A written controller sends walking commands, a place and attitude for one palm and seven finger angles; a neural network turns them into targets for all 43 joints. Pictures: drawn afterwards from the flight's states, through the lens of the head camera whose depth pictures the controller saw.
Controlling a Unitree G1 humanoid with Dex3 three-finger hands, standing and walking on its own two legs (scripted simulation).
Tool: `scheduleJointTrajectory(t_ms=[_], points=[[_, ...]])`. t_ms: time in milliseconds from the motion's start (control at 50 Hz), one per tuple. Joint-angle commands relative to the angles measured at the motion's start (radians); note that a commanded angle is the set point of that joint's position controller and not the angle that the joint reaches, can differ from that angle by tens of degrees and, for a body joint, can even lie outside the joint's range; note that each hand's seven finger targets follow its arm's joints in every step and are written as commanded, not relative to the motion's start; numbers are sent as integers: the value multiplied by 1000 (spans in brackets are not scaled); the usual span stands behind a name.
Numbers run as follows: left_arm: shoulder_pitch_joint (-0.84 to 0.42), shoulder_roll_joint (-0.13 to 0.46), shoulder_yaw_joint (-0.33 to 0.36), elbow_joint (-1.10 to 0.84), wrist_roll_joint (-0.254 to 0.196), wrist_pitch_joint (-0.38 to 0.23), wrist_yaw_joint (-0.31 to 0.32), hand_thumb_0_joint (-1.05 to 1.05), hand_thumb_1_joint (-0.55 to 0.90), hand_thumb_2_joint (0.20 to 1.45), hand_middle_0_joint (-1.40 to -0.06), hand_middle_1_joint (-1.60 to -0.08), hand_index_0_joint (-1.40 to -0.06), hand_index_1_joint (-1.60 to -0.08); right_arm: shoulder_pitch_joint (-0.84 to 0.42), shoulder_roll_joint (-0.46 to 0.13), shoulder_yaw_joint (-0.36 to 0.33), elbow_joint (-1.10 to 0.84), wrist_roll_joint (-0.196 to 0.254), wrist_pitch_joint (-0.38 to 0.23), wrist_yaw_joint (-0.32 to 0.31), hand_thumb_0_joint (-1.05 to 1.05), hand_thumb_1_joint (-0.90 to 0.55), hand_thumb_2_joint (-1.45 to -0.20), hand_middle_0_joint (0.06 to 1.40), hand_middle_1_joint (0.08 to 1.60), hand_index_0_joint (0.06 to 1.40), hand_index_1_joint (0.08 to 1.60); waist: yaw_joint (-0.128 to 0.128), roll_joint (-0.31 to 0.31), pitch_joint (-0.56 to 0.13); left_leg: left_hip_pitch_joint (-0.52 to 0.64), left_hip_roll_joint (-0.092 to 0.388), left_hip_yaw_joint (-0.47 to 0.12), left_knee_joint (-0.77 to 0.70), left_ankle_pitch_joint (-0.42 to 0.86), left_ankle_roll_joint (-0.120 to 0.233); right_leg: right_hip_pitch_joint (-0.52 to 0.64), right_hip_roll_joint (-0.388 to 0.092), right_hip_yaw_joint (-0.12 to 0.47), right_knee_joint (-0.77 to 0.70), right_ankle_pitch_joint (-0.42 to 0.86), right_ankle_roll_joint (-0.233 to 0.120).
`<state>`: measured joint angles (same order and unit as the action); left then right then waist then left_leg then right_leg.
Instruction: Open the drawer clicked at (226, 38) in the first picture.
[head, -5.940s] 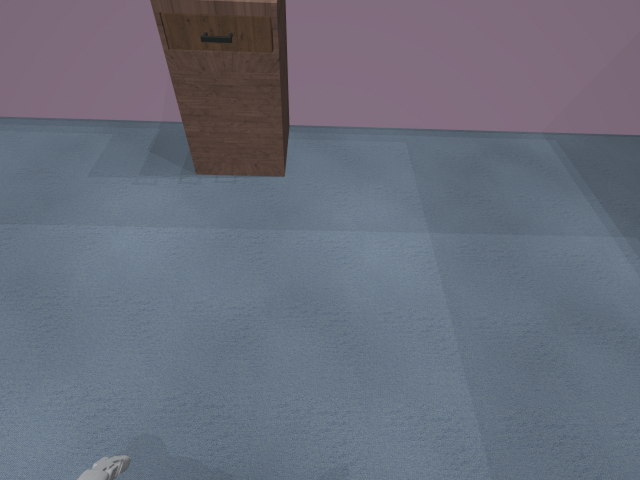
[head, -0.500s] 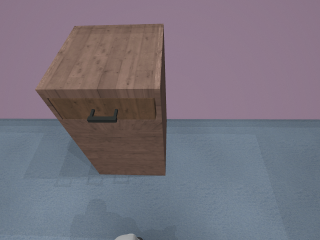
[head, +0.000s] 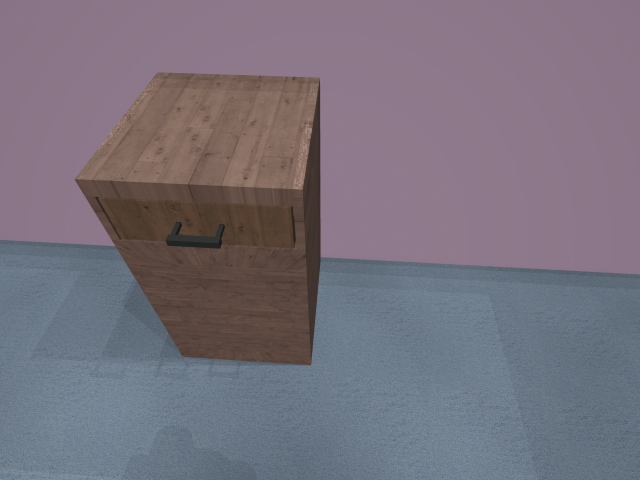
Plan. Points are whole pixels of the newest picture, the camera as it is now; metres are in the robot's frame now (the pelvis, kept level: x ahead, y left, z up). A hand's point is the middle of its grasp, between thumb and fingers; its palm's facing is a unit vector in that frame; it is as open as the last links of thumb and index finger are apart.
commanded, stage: come to a stop and stand still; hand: left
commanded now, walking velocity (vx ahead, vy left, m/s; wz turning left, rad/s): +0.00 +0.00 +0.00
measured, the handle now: (196, 234) +0.57 +0.29 -0.11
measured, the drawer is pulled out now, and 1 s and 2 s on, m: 0.00 0.00 0.00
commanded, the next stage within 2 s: look again from close up in 0.98 s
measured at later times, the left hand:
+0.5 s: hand out of the picture -0.01 +0.19 -0.17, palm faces +0.04 -0.99 -0.15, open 7.4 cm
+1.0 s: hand out of the picture +0.01 +0.21 -0.18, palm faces +0.04 -0.99 -0.17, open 7.4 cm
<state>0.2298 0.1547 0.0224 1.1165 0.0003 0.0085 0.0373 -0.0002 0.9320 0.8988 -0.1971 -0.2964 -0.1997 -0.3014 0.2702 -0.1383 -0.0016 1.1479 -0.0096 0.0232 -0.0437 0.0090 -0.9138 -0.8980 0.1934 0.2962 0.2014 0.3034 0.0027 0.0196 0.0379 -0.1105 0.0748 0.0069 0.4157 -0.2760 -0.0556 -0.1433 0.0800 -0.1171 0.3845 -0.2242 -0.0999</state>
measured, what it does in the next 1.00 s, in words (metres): shifts its weight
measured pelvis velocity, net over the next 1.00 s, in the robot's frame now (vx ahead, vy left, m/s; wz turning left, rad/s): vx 0.03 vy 0.05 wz -0.01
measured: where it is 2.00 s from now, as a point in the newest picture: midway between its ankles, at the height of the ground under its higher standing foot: outside the picture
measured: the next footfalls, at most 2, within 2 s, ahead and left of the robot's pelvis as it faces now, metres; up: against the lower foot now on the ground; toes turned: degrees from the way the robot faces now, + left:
none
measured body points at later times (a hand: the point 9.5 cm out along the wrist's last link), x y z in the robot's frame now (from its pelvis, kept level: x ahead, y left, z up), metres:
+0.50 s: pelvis +0.01 +0.03 +0.00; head +0.02 +0.03 +0.45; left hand -0.01 +0.24 -0.16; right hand -0.04 -0.16 -0.16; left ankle -0.03 +0.16 -0.74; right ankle +0.00 -0.04 -0.74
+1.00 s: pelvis +0.03 +0.05 +0.00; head +0.04 +0.05 +0.45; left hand +0.01 +0.26 -0.16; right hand +0.00 -0.15 -0.16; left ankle -0.03 +0.16 -0.74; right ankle +0.00 -0.04 -0.74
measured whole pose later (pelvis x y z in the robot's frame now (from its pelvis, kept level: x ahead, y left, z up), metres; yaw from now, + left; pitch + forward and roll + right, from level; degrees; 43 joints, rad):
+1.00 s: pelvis +0.03 +0.05 +0.00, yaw -1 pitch +0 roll +0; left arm 0.30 0.12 0.00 1.15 0.01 -0.01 0.04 0.00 0.91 0.90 -0.19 -0.30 -0.20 -0.30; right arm 0.32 -0.12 0.02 1.16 0.00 -0.03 -0.05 0.01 -0.91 -0.90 0.19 0.30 0.20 0.30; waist 0.00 0.00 0.02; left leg -0.07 0.00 0.04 0.37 -0.29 0.01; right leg -0.13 0.01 -0.08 0.40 -0.26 -0.03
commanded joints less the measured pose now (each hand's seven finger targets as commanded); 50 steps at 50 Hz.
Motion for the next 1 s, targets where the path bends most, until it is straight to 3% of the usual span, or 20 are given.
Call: scheduleJointTrajectory(t_ms=[0,100,300,400,480,580,980], points=[[43,109,19,-20,3,-10,0,0,900,900,-200,-300,-200,-300,85,-75,-11,-19,-9,-1,-3,0,-900,-900,200,300,200,300,-2,-37,88,-80,11,-4,-45,35,58,-50,-202,237,-213,-112,102],[66,95,16,-14,2,-12,-2,0,900,900,-200,-300,-200,-300,124,-69,-8,-18,-12,-6,-2,0,-900,-900,200,300,200,300,-5,-36,82,-84,8,-7,-58,25,62,-64,-196,233,-212,-154,87],[119,57,4,13,-1,-26,-4,0,900,900,-200,-300,-200,-300,146,-55,3,-12,-6,-33,-7,0,-900,-900,200,300,200,300,3,6,37,-89,29,-32,-103,96,67,-7,-185,185,-120,28,53],[138,43,-3,24,0,-29,-2,0,900,900,-200,-300,-200,-300,152,-51,6,-4,-2,-43,-11,0,-900,-900,200,300,200,300,6,8,26,-82,41,-43,-110,161,72,12,-182,160,-76,129,52],[143,38,-7,27,2,-27,0,0,900,900,-200,-300,-200,-300,150,-50,8,-1,-1,-44,-11,0,-900,-900,200,300,200,300,6,-1,49,-80,42,-44,-111,167,74,-9,-182,152,-65,134,55],[146,39,-9,29,3,-29,3,0,900,900,-200,-300,-200,-300,151,-50,8,1,1,-49,-13,0,-900,-900,200,300,200,300,4,-7,32,-54,45,-45,-102,231,77,5,-184,147,-45,196,57],[150,55,-9,22,5,-29,6,0,900,900,-200,-300,-200,-300,139,-68,7,-3,0,-52,-16,0,-900,-900,200,300,200,300,1,-7,26,-9,41,-46,-91,338,82,23,-191,136,-28,267,60]])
